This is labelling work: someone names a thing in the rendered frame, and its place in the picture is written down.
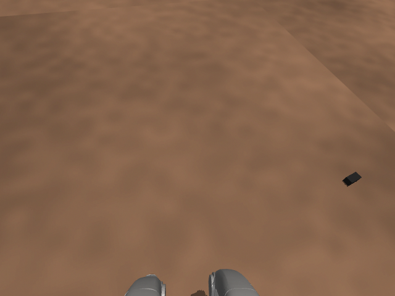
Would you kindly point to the small box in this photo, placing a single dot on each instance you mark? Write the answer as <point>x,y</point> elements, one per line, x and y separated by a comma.
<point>352,178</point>

